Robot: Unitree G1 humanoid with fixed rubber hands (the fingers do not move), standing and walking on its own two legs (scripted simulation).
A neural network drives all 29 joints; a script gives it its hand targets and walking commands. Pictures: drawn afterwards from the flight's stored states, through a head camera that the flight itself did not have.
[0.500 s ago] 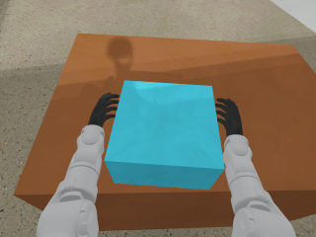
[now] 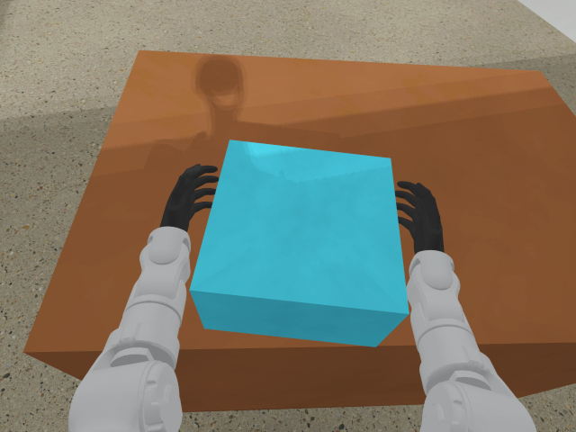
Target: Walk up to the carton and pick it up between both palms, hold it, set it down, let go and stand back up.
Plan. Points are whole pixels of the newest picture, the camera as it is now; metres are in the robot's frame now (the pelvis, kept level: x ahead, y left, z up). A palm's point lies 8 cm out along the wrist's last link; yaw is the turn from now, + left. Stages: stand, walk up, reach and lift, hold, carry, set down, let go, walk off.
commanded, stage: set down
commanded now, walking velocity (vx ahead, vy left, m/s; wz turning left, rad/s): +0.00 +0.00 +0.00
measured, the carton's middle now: (300, 240) +0.40 -0.01 +0.00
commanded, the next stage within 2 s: none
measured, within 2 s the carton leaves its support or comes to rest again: rests again in 0.32 s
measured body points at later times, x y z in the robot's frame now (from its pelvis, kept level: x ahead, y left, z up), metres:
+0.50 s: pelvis +0.00 +0.01 -0.01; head +0.06 +0.02 +0.44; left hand +0.42 +0.19 +0.02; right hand +0.40 -0.17 +0.02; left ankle -0.01 +0.12 -0.75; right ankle -0.02 -0.13 -0.75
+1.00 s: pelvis -0.03 +0.01 -0.01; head +0.00 +0.02 +0.44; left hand +0.35 +0.21 +0.01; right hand +0.35 -0.21 +0.03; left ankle -0.01 +0.12 -0.75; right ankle -0.02 -0.13 -0.75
